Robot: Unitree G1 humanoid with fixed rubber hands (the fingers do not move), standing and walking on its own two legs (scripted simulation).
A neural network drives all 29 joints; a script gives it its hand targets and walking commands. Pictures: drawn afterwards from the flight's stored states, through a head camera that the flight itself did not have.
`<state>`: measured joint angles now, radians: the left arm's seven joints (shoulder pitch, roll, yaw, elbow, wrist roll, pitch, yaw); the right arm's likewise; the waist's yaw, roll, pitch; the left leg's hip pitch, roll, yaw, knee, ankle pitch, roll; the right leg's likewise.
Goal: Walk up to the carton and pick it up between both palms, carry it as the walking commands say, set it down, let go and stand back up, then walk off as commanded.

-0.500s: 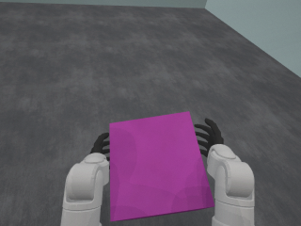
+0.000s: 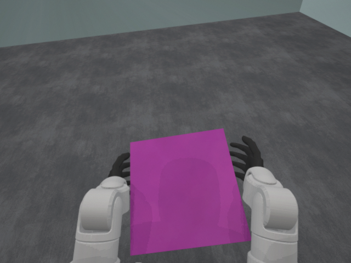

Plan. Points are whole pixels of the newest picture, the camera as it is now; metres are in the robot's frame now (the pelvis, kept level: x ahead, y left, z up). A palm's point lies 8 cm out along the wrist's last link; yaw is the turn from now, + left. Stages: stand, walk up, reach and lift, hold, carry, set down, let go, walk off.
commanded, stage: carry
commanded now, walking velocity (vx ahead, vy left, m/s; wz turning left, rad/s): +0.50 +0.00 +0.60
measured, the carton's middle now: (187, 197) +0.28 -0.02 +0.01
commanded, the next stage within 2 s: none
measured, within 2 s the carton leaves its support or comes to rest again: neither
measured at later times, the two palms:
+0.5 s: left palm (67, 125) +0.50 +0.33 +0.07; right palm (152, 92) +0.60 +0.08 +0.10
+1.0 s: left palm (57, 85) +0.72 +0.45 +0.08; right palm (123, 62) +0.89 +0.24 +0.08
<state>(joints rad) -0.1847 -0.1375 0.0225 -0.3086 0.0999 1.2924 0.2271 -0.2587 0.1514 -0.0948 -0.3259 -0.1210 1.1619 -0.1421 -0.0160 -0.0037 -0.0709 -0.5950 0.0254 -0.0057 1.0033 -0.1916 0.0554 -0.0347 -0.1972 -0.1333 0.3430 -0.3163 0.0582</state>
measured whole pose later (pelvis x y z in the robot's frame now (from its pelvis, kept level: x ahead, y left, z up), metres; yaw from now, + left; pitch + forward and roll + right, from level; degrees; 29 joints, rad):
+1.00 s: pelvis +0.56 +0.20 +0.00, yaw +34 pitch +3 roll +5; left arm -0.22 -0.14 0.03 -0.29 0.10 1.28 0.26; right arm -0.30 0.16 -0.12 -0.28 -0.11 1.16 -0.17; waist -0.01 0.01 -0.01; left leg -0.58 -0.04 -0.04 1.01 -0.28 0.08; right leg -0.10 -0.18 -0.17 0.40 -0.34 0.05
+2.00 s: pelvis +0.92 +0.59 -0.01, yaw +51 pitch +4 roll +1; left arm -0.28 -0.16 0.04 -0.26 0.10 1.28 0.29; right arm -0.32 0.17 -0.13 -0.26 -0.12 1.17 -0.21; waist -0.01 0.00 -0.04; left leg -0.42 -0.04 -0.06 0.55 -0.21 0.03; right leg -0.21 -0.05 -0.11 0.43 -0.28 -0.02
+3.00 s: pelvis +0.90 +0.60 -0.02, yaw +51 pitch +1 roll -1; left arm -0.25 -0.15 0.06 -0.12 0.10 1.25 0.27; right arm -0.34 0.17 -0.13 -0.11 -0.13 1.17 -0.25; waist 0.00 0.02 -0.17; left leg -0.36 -0.04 -0.06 0.51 -0.18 0.02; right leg -0.26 -0.01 -0.11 0.51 -0.27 -0.02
